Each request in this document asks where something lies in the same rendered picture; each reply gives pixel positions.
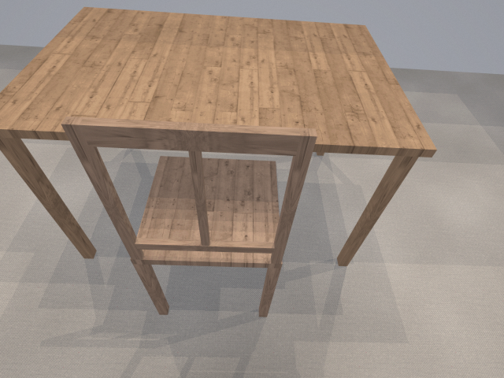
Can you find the chair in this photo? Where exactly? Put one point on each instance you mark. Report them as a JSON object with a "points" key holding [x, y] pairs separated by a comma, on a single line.
{"points": [[201, 211]]}

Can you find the table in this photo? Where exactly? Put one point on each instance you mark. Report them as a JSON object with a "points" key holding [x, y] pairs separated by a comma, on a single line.
{"points": [[182, 67]]}

